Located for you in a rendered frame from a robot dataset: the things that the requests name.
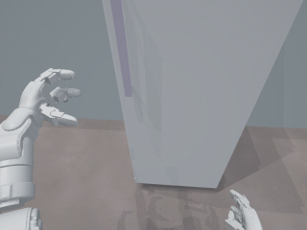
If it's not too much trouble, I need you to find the robot left upper arm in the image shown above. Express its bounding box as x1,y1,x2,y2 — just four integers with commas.
0,207,43,230

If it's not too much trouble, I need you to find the handle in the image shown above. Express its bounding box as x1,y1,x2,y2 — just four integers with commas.
110,0,132,97

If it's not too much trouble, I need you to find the fridge door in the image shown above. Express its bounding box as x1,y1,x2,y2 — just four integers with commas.
105,0,303,189

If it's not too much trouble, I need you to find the right robot hand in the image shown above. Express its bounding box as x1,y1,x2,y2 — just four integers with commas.
225,190,263,230

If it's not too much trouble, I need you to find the left robot forearm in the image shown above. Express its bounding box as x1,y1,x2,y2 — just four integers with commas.
0,107,42,214

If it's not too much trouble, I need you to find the left robot hand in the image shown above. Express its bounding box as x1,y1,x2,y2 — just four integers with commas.
18,68,82,127

